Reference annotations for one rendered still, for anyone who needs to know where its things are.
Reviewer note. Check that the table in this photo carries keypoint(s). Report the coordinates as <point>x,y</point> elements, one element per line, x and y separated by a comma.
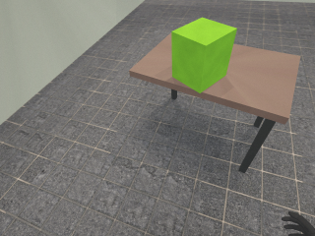
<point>258,81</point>

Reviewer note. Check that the right robot hand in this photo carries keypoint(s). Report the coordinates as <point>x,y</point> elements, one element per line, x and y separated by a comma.
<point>304,226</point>

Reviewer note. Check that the carton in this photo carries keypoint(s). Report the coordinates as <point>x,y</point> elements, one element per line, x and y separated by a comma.
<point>200,53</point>

